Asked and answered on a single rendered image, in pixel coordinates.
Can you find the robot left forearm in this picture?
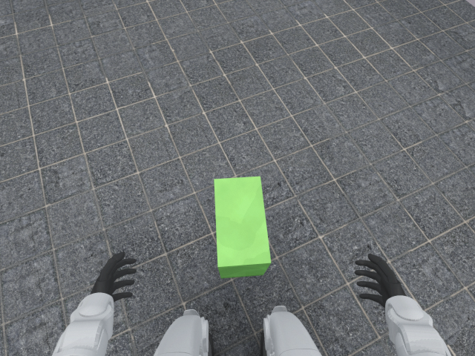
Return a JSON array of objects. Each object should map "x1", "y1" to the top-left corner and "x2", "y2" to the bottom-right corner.
[{"x1": 52, "y1": 292, "x2": 114, "y2": 356}]

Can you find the right robot shin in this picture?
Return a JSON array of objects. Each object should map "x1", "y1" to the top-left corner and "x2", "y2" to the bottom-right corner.
[{"x1": 266, "y1": 306, "x2": 287, "y2": 356}]

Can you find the robot left hand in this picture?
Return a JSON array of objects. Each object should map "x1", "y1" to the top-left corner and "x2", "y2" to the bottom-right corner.
[{"x1": 91, "y1": 251, "x2": 137, "y2": 302}]

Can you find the robot right hand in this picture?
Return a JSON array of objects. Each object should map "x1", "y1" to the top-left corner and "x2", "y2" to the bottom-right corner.
[{"x1": 355, "y1": 254, "x2": 406, "y2": 308}]

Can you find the robot right forearm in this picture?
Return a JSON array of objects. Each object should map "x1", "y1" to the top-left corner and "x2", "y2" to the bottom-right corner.
[{"x1": 385, "y1": 295, "x2": 451, "y2": 356}]

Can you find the carton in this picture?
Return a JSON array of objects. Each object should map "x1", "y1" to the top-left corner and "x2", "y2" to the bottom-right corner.
[{"x1": 214, "y1": 177, "x2": 271, "y2": 279}]

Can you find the right robot thigh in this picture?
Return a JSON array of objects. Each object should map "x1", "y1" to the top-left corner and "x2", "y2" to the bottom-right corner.
[{"x1": 263, "y1": 311, "x2": 322, "y2": 356}]

